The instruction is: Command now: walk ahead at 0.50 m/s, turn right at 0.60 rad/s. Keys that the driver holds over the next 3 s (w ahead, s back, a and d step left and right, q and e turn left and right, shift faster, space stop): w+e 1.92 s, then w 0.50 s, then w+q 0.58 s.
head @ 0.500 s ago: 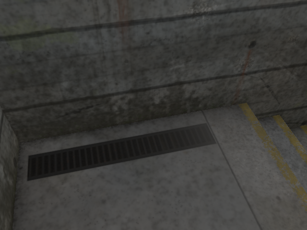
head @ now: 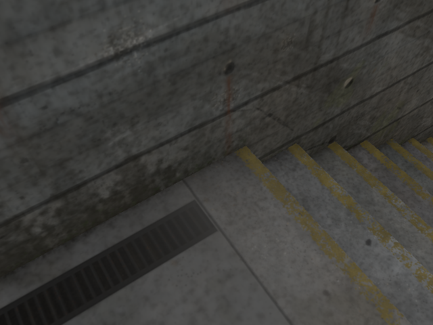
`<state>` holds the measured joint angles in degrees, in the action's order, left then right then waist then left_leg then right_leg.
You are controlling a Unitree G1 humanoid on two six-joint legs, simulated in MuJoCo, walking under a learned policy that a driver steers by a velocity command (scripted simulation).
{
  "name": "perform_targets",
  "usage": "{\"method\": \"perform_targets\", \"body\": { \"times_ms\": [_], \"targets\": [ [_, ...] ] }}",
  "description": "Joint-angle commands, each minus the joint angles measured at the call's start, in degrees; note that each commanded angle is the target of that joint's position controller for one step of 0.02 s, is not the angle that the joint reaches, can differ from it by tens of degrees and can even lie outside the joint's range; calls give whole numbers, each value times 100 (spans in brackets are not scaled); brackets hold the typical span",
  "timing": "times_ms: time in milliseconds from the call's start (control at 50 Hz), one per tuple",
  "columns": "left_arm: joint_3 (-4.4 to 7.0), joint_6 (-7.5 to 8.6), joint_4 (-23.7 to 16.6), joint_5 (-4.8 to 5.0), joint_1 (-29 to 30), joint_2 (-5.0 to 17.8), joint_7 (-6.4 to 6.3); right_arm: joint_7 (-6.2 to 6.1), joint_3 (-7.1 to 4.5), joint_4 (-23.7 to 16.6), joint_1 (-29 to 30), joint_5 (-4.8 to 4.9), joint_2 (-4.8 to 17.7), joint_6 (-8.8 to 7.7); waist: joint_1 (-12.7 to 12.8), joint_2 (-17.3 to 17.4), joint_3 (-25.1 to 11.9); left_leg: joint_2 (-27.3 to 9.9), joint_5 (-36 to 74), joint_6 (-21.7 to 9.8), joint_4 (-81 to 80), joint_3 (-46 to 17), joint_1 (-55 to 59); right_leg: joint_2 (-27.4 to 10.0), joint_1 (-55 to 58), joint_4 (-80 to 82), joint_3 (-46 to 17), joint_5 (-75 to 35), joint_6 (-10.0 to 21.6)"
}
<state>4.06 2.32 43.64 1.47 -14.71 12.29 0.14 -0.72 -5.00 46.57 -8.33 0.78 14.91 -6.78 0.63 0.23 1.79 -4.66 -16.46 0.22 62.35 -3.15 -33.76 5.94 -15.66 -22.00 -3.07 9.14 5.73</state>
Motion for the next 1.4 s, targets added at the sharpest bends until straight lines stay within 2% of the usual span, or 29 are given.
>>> {"method": "perform_targets", "body": {
  "times_ms": [20,160,260,280,300,320,340,380,400,420,480,760,780,800,820,840,860,880,900,940,1000,1140,1160,1220,1300,1340,1360,1380,1400],
  "targets": [
    [233,187,-407,13,301,790,-57,-124,-150,-521,176,-65,322,19,-204,-167,-600,61,627,176,-1081,67,-374,-1240,609,720,-1298,-2331,932],
    [326,196,-86,48,-432,900,-78,47,-29,-985,1543,-24,388,12,319,-480,-93,473,2458,122,-3309,-57,641,-1068,194,699,-1635,-498,644],
    [342,179,-151,-27,-420,869,-119,78,-178,-752,539,-74,909,-161,-272,-643,-449,559,1453,-308,-3733,-5,1933,-1009,952,-659,-2015,-1858,380],
    [257,209,-343,-67,-185,643,-51,56,-227,-605,-361,-137,1080,-147,-710,-450,-1171,4,1490,-604,-3448,-447,3421,-733,338,-2014,-1777,-1819,212],
    [139,209,-422,83,-902,282,-18,41,-305,-500,-1213,-355,1497,-113,-674,1115,-2198,-1457,664,-1646,-3780,-2725,5579,122,-1526,-4249,-1117,219,-272],
    [113,170,-399,176,-1190,575,-52,106,-228,-445,-1065,-283,1184,-83,-484,1866,-2447,-2142,-301,-1916,-4435,-4295,5722,8,-2318,-5231,-1094,2623,-344],
    [221,103,-388,169,-746,1044,-81,83,-102,-574,-688,-186,697,-33,-550,1101,-1568,-1953,-794,-1635,-4558,-3603,5009,-352,-2736,-5611,-1043,2242,-379],
    [196,83,-616,-14,86,1001,-90,44,15,-461,-348,-200,524,70,-478,157,-467,-1364,314,-1158,-4761,-2054,3533,-743,-2607,-5139,-657,1307,-352],
    [-73,310,99,-743,-760,83,202,42,424,-390,-627,-419,-601,-48,-131,646,-623,-1074,419,-1222,-5074,-1573,3524,-983,-2365,-4712,-873,421,-243],
    [-62,341,158,-805,-544,87,360,50,386,-367,-675,-440,-518,-55,-259,683,-338,-961,761,-1301,-5188,-1337,3329,-1000,-2424,-4603,-700,455,-289],
    [22,333,161,-480,134,409,533,123,196,-161,-841,-446,132,-179,-246,340,-296,-939,1316,-1417,-5362,-584,3344,-1023,-2642,-4127,-556,275,-352],
    [-230,189,-78,-504,1891,235,455,305,215,796,-2086,-623,483,-35,-298,445,327,-1262,4248,-1099,-5025,1597,4310,-979,-2771,-1982,392,-402,-456],
    [-192,27,-329,-324,2388,222,516,66,119,831,-2091,61,385,140,-503,281,1122,-833,4341,-532,-5014,2034,3522,-407,-2256,-1354,1309,-562,-140],
    [-213,158,-209,-436,2064,243,454,267,227,952,-2533,-708,667,144,-326,992,120,-1398,5003,-961,-4751,1649,3843,-621,-1482,-2114,726,28,-235],
    [-113,18,-161,-339,1522,312,469,25,45,904,-2003,-87,615,291,54,768,847,-1047,6108,-466,-3886,2117,3629,-74,-1416,-1652,1311,385,168],
    [-72,42,87,-366,702,384,451,-60,57,858,-2134,-10,736,349,244,746,323,-1073,6733,-444,-2674,2072,3180,313,-161,-1518,1357,337,361],
    [79,95,295,-432,-347,682,386,-115,24,765,-1915,-45,869,363,849,699,-278,-1033,5728,-277,-1023,2106,2257,104,1405,-1045,737,-149,627],
    [315,334,1092,-310,-1983,1546,56,547,507,953,-3168,-1463,-256,172,277,-964,-2823,-384,-43,210,289,1635,202,-1549,5178,-1560,-1642,-2317,1885],
    [460,102,342,-322,-1422,2004,21,84,-13,76,-1531,116,681,230,881,-628,-1906,639,-1881,289,2875,1322,-930,-2849,4209,-525,-4398,-3439,2262],
    [381,66,266,-182,-769,1643,-67,-149,173,-231,-618,132,350,146,535,-211,-1120,-93,-458,87,2315,302,-779,-2378,2691,-415,-2496,-4923,1579],
    [116,-58,-15,-176,22,847,-47,-198,145,-222,-936,-116,372,559,-226,-227,-464,-341,-394,123,921,76,370,-1579,562,261,-1632,-3169,1051],
    [63,17,-150,-166,-508,1161,31,-131,181,-575,51,-233,221,945,-59,-609,-284,-62,1144,285,-1362,217,516,-1100,-17,794,-1538,-1367,878],
    [-168,497,-280,-690,-623,598,278,251,557,-689,-88,-953,-379,660,-65,-583,-111,-94,1229,325,-1005,-1,620,-1095,-749,793,-1619,814,650],
    [-121,682,-540,-695,-141,1015,317,400,408,-569,-287,-864,380,378,-126,-373,-33,-89,1372,307,-48,15,504,-1097,-1032,42,-1972,1309,721],
    [-178,580,-647,-456,-517,902,118,193,614,-1217,583,-711,248,108,408,-419,-158,233,-361,295,-902,55,-421,-1117,468,-1227,-2813,421,932],
    [-93,493,-790,-469,2,1237,212,131,589,-1115,-471,-574,305,-73,-56,-156,-287,784,-229,212,-1733,404,1181,-808,-193,-2164,-2655,-1297,847],
    [-50,505,-993,-680,584,1345,275,138,471,-630,-2066,-630,528,-176,-864,448,-534,1086,556,58,-1452,846,2983,-251,-1449,-3617,-2176,-1878,629],
    [-224,563,-901,-602,132,421,509,104,327,-397,-2786,-413,1055,-266,-769,1030,-992,-226,1509,-1181,-2472,-1094,4145,364,-2766,-5414,-1423,-594,175],
    [-321,588,-769,-528,-670,157,621,328,366,-474,-2886,-418,1156,-228,-405,1280,-1188,-1676,4207,-2871,-2837,-3368,4759,680,-4479,-7479,-812,2503,-255]
  ]
}}
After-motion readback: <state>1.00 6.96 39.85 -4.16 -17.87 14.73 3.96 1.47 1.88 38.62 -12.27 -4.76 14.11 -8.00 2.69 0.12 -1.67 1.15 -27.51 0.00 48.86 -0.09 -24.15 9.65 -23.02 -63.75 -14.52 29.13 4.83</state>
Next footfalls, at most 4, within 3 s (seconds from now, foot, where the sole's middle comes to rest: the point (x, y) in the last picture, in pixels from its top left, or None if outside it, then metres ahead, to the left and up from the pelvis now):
0.28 left None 0.37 0.11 -0.78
0.86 right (315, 282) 0.58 -0.25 -0.78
1.36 left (278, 214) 0.82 -0.16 -0.78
1.76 right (363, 251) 0.76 -0.49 -0.96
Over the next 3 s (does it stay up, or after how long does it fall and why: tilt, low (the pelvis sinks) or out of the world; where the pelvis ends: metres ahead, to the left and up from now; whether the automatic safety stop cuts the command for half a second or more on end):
stays up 1.02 -0.96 -0.55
